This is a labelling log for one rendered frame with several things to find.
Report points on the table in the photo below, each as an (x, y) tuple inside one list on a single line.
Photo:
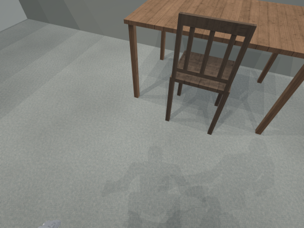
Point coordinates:
[(280, 30)]

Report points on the chair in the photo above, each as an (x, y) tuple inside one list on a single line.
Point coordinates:
[(201, 70)]

